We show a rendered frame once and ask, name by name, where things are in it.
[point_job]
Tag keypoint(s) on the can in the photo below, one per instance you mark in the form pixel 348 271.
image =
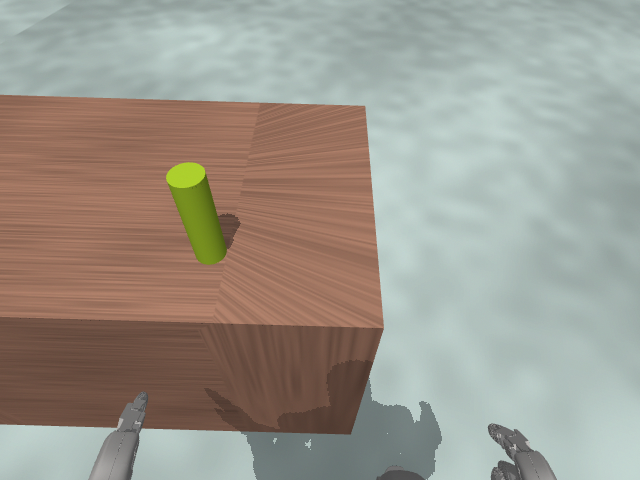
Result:
pixel 190 189

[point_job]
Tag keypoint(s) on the right robot hand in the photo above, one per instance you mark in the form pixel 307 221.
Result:
pixel 529 464

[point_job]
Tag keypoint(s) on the left robot hand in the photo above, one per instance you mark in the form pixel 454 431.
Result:
pixel 117 455

